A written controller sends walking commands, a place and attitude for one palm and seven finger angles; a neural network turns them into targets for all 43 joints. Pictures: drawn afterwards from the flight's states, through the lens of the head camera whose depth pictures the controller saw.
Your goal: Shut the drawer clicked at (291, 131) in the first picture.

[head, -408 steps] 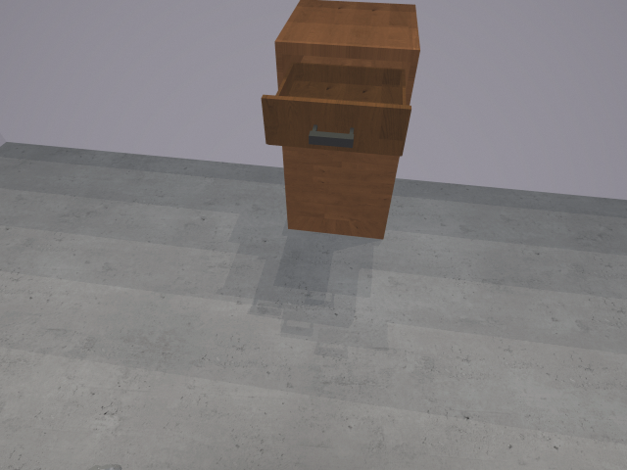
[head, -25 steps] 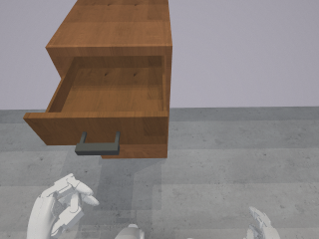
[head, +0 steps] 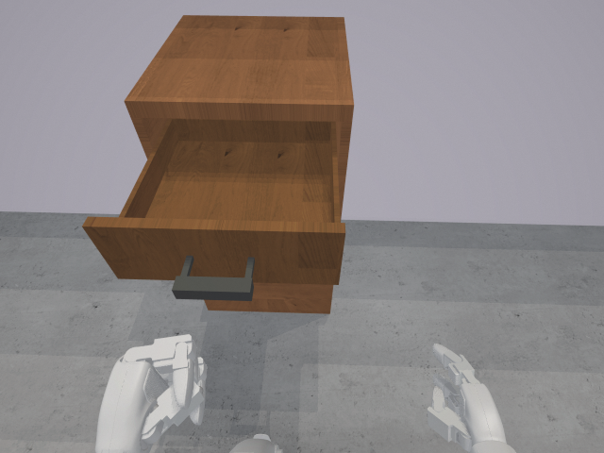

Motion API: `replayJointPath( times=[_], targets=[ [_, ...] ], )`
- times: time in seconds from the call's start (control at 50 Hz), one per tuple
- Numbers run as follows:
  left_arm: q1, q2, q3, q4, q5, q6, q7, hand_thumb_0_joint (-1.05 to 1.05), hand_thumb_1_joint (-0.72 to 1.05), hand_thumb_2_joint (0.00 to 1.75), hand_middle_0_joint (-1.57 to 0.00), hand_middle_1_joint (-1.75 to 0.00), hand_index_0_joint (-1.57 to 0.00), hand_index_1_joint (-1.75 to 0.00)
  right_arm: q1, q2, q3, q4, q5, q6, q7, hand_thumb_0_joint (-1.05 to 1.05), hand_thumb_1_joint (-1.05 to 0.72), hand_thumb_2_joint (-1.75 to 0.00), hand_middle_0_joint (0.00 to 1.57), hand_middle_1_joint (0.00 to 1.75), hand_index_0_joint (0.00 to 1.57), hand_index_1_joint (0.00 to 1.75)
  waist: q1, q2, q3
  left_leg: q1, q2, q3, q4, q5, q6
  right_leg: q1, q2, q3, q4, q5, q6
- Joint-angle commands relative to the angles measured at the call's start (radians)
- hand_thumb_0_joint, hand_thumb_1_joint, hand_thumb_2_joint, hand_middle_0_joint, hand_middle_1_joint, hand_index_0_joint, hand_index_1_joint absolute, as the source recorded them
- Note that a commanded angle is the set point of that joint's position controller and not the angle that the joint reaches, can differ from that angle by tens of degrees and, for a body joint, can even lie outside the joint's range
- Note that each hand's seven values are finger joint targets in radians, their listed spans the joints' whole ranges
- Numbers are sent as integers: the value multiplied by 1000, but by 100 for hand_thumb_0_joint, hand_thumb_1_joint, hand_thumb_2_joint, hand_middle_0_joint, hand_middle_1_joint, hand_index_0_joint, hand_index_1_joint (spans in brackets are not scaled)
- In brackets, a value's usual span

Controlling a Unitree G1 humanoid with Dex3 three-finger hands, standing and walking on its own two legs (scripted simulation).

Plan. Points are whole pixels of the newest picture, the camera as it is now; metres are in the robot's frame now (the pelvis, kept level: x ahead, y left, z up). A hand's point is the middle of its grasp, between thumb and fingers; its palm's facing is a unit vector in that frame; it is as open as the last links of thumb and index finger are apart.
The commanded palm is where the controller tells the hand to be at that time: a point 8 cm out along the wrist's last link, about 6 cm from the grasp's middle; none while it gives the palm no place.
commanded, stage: raise the hand and make a fist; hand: left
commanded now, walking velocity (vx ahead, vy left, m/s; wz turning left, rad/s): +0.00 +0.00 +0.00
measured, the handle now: (216, 275) +0.37 +0.16 +0.00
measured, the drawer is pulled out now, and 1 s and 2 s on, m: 0.28 0.28 0.28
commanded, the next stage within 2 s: bring the fist close to the handle in 0.48 s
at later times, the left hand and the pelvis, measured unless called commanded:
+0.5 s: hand (201, 382) +0.18 +0.12 +0.10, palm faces +0.03 -1.00 -0.03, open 3.3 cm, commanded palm +0.16 +0.17 +0.10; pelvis +0.01 -0.01 +0.00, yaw +0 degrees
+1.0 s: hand (214, 366) +0.21 +0.12 +0.06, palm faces +0.00 -1.00 -0.02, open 3.2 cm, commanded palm +0.19 +0.18 +0.06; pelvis +0.01 -0.02 -0.01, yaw +0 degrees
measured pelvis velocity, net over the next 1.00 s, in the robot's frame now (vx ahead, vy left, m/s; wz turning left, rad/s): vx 0.01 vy -0.02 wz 0.00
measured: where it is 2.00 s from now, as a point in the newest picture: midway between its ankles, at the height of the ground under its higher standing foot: outside the picture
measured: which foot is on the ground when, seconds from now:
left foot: down 0.00-1.00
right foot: down 0.00-1.00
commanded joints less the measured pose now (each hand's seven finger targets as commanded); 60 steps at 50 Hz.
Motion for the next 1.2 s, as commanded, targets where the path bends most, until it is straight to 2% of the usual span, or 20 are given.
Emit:
replayJointPath(
  times=[0.0,0.08,0.14,0.22,0.24,0.34,0.46,0.54,0.6,0.64,0.68,0.72,0.76,0.82,0.86,0.92,0.96,1.02,1.06,1.18],
  targets=[
    [-55,32,5,-267,-4,-65,6,0,90,90,-140,-160,-140,-160,-53,-133,-59,-167,6,-55,-6,0,-90,-90,20,30,20,30,-41,-17,-78,226,17,-69,-178,89,9,-76,14,22,-188,154,16],
    [-44,54,30,-241,-1,-33,16,0,90,90,-140,-160,-140,-160,-52,-137,-59,-162,9,-55,-7,0,-90,-90,20,30,20,30,-34,-37,-61,216,15,-68,-194,69,8,-56,15,29,-208,135,16],
    [8,36,36,-211,0,-12,24,0,90,90,-140,-160,-140,-160,-52,-131,-61,-162,8,-50,-3,0,-90,-90,20,30,20,30,-17,-40,-58,211,10,-59,-200,91,6,-30,13,29,-214,160,15],
    [3,78,88,-228,-8,-27,29,0,90,90,-140,-160,-140,-160,-61,-133,-68,-149,7,-50,-5,0,-90,-90,20,30,20,30,-14,-49,-62,206,7,-44,-188,124,6,-5,10,43,-223,202,19],
    [26,60,76,-232,-13,-34,26,0,90,90,-140,-160,-140,-160,-55,-127,-68,-149,7,-51,-4,0,-90,-90,20,30,20,30,-11,-46,-68,210,5,-40,-187,137,7,-2,11,43,-219,217,18],
    [62,57,79,-239,-30,-77,6,0,90,90,-140,-160,-140,-160,-56,-128,-75,-137,9,-63,-1,0,-90,-90,20,30,20,30,-18,-29,-64,211,6,-34,-171,164,8,-9,11,46,-213,260,22],
    [-5,58,67,-224,-38,-84,-22,0,90,90,-140,-160,-140,-160,-52,-138,-75,-131,11,-75,-6,0,-90,-90,20,30,20,30,-41,-42,-59,197,1,-39,-157,131,12,-29,4,66,-228,228,31],
    [29,82,119,-189,-41,-73,-22,0,90,90,-140,-160,-140,-160,-51,-130,-78,-121,11,-66,-12,0,-90,-90,20,30,20,30,-21,-84,-84,191,-2,-33,-151,156,11,14,-2,85,-236,278,37],
    [3,67,112,-165,-48,-74,-36,0,90,90,-140,-160,-140,-160,-59,-128,-77,-115,12,-64,-11,0,-90,-90,20,30,20,30,-29,-66,-74,190,-3,-33,-143,180,9,13,-8,85,-225,347,45],
    [10,70,135,-116,-47,-77,-42,0,90,90,-140,-160,-140,-160,-54,-128,-80,-101,8,-55,-13,0,-90,-90,20,30,20,30,-27,-101,-73,176,-4,-32,-133,188,8,16,-8,88,-221,377,48],
    [-41,64,122,-103,-53,-90,-59,0,90,90,-140,-160,-140,-160,-60,-132,-76,-102,7,-57,-12,0,-90,-90,20,30,20,30,-40,-82,-61,158,-6,-33,-123,169,6,-5,-13,96,-220,355,51],
    [-90,96,155,-88,-51,-109,-59,0,90,90,-140,-160,-140,-160,-61,-136,-77,-87,3,-57,-17,0,-90,-90,20,30,20,30,-42,-79,-57,144,-5,-36,-109,158,7,-21,-12,107,-219,327,50],
    [-99,72,127,-96,-55,-128,-69,0,90,90,-140,-160,-140,-160,-59,-135,-76,-94,2,-63,-13,0,-90,-90,20,30,20,30,-40,-43,-104,155,-6,-34,-101,174,7,-21,-12,103,-199,340,43],
    [-117,88,149,-64,-54,-147,-64,0,90,90,-140,-160,-140,-160,-60,-139,-80,-81,-1,-64,-14,0,-90,-90,20,30,20,30,-39,-41,-115,145,-2,-37,-88,179,7,-43,-4,92,-179,325,38],
    [-131,56,116,-51,-55,-148,-64,0,90,90,-140,-160,-140,-160,-56,-138,-80,-86,-1,-66,-10,0,-90,-90,20,30,20,30,-45,-39,-130,141,-2,-36,-79,180,7,-56,-5,90,-167,335,38],
    [-162,88,145,5,-39,-145,-49,0,90,90,-140,-160,-140,-160,-57,-145,-83,-74,-5,-57,-12,0,-90,-90,20,30,20,30,-45,-55,-124,107,1,-42,-65,170,6,-80,-1,91,-153,304,35],
    [-182,69,132,15,-42,-144,-46,0,90,90,-140,-160,-140,-160,-57,-143,-83,-79,-7,-54,-9,0,-90,-90,20,30,20,30,-43,-63,-147,97,0,-40,-57,165,5,-83,-2,93,-141,304,35],
    [-206,104,176,39,-38,-150,-30,0,90,90,-140,-160,-140,-160,-57,-146,-86,-69,-7,-44,-11,0,-90,-90,20,30,20,30,-37,-62,-160,80,3,-37,-45,169,4,-82,-1,99,-131,302,34],
    [-215,60,127,20,-39,-159,-28,0,90,90,-140,-160,-140,-160,-56,-139,-83,-78,-10,-46,-6,0,-90,-90,20,30,20,30,-38,-30,-191,95,2,-34,-42,186,4,-90,-1,88,-112,326,31],
    [-341,59,113,98,-22,-177,-7,0,90,90,-140,-160,-140,-160,-54,-152,-80,-59,-19,-39,-5,0,-90,-90,20,30,20,30,-60,-47,-180,45,8,-46,-9,135,3,-175,7,79,-78,238,25]
  ],
)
